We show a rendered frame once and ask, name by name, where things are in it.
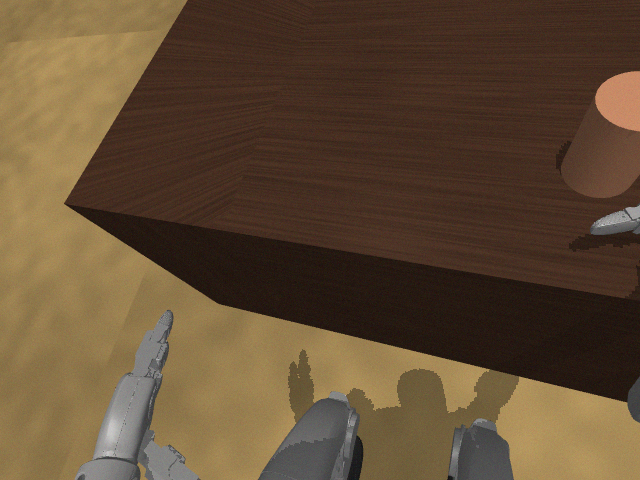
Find can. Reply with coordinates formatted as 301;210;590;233
561;71;640;198

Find left robot foot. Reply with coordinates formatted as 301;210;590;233
347;436;363;480

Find right robot hand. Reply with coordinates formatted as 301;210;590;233
590;203;640;235

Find left robot hand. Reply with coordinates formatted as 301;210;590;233
92;310;201;480

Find left robot arm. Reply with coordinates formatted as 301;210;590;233
75;457;140;480

